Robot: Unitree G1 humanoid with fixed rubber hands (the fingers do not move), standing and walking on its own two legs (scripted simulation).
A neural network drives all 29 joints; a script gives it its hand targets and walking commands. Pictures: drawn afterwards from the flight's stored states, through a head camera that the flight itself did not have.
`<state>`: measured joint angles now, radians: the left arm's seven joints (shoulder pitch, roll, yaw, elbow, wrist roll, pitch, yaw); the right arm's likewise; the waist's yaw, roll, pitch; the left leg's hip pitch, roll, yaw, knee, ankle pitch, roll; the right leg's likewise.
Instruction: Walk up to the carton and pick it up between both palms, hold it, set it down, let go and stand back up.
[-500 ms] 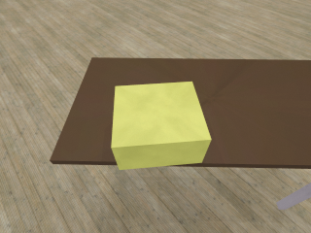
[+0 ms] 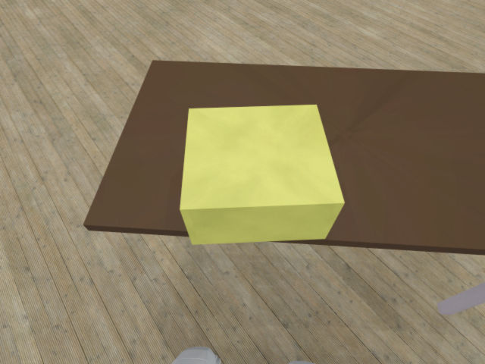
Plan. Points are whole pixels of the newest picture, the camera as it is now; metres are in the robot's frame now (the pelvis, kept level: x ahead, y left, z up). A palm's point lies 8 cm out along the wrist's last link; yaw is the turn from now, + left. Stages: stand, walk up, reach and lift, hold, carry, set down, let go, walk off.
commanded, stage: walk up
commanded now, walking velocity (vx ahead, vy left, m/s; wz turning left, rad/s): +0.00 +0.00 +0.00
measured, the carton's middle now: (256, 172) +0.46 +0.00 -0.02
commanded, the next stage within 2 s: none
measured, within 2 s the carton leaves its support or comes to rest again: neither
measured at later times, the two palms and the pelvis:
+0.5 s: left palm out of the picture -0.01 +0.22 -0.14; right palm out of the picture -0.02 -0.17 -0.13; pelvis +0.01 +0.02 +0.02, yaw -1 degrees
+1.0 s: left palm out of the picture -0.01 +0.21 -0.14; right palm out of the picture -0.02 -0.21 -0.13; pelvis +0.00 +0.00 +0.01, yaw -2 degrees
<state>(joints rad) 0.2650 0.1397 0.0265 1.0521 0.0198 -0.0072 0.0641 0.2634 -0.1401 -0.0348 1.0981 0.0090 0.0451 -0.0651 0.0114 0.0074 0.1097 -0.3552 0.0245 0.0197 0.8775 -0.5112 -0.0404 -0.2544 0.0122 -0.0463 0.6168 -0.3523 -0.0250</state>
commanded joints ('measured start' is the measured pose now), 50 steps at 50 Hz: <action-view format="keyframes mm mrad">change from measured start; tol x16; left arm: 1 116 122 15 0 27 15 9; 4 -76 86 14 -31 15 25 -2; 14 153 25 -17 73 -22 25 -21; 50 -27 100 53 -23 -5 61 -19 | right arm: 1 26 39 12 -99 -14 3 19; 5 247 -44 -6 18 -19 -28 7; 10 4 -58 38 -65 -30 -58 11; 46 132 -15 20 61 -17 -61 18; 50 342 -250 -57 39 -27 -59 -36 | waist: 1 7 -186 -161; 7 -37 289 -38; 24 -17 -53 -29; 47 -103 -120 76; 50 -155 82 -165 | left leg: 1 1 46 -92 79 -65 43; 5 393 53 -67 -538 358 48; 8 33 324 -378 -682 495 217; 13 203 169 -164 -609 694 160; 21 222 68 -83 -563 474 93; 46 219 70 -49 -529 496 70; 48 428 452 -289 -365 1543 225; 50 360 534 -314 -399 1715 359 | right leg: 1 -17 -330 348 -288 447 -252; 2 -110 -262 288 -338 149 -188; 6 -239 -48 48 -45 -91 -19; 7 -61 -32 45 56 -199 -10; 18 164 -107 110 -250 286 14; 46 93 -118 116 -263 410 -24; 47 -106 -76 16 -4 407 26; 49 -253 4 12 482 -321 67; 50 -263 -6 68 625 -321 59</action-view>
